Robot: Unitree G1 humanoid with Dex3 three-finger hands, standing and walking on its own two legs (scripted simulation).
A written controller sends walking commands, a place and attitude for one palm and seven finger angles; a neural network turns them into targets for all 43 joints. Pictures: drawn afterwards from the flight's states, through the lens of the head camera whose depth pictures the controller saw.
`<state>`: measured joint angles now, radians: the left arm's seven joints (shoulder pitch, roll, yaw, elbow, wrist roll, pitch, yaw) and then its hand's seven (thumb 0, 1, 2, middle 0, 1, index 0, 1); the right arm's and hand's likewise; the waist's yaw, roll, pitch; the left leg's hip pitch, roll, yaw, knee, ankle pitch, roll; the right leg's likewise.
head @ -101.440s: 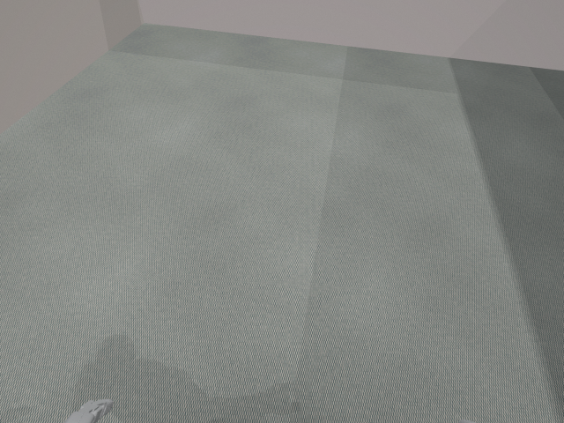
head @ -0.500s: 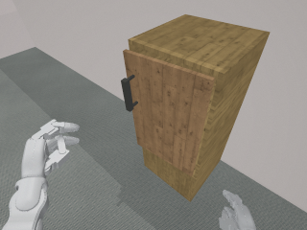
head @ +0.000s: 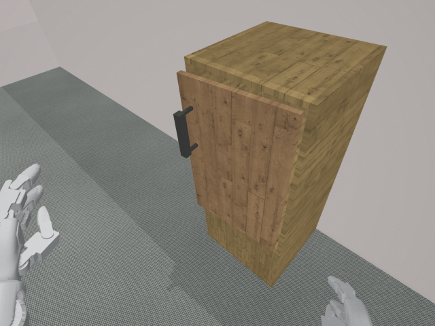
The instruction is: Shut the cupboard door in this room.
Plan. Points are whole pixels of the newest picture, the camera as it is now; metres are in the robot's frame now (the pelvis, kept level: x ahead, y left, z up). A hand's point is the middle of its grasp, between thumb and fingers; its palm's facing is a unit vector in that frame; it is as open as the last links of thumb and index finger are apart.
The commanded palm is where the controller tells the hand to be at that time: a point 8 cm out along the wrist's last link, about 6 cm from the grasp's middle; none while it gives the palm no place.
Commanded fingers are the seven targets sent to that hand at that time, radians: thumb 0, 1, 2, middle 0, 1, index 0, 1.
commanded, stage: draw the hand back to the body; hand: left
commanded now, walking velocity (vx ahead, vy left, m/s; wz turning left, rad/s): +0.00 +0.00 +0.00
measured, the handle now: (187, 132) +0.64 +0.19 -0.01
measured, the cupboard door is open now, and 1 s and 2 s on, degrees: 5 5 5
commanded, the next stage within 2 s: step back with the hand held close in 0.10 s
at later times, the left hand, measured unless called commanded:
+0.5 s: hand (54, 232) +0.19 +0.27 +0.15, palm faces +0.35 -0.79 -0.49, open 7.5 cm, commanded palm +0.14 +0.31 +0.17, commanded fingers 0.00 0.90 0.90 -0.20 -0.30 -0.20 -0.30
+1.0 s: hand out of the picture +0.09 +0.30 +0.16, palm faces +0.50 -0.73 -0.46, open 7.5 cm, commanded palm +0.02 +0.33 +0.17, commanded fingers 0.00 0.90 0.90 -0.20 -0.30 -0.20 -0.30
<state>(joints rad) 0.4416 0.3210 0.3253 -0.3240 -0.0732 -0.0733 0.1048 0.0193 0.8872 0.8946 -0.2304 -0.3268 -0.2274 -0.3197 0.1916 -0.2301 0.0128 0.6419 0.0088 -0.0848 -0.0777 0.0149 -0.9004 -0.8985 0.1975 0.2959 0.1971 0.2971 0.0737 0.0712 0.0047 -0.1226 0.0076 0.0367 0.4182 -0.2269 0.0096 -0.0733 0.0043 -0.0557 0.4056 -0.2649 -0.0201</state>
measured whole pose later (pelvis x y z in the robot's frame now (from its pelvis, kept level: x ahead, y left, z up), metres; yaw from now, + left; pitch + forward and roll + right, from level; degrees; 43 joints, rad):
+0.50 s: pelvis -0.01 +0.01 +0.00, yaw -1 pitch +1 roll -1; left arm 0.54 0.39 0.37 -0.42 -0.07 -0.14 0.10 0.02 0.88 0.89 -0.22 -0.31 -0.21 -0.30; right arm 0.17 -0.26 -0.02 0.59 0.01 0.00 -0.09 0.01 -0.90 -0.90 0.20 0.30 0.20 0.30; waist 0.02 0.07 0.00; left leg -0.25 0.01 0.06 0.47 -0.23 0.03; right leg -0.20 0.00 -0.04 0.44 -0.25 0.00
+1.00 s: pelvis -0.10 +0.02 -0.02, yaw +5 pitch -1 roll -2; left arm 0.50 0.41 0.44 -0.48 -0.02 -0.22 0.14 0.02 0.88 0.89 -0.22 -0.31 -0.21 -0.30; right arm 0.25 -0.22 -0.01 0.57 0.01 -0.03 -0.09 0.01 -0.90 -0.90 0.20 0.30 0.20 0.30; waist -0.01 0.01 0.02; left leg -0.45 0.00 0.04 0.63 -0.24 0.06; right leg -0.36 0.03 0.00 0.60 -0.22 0.00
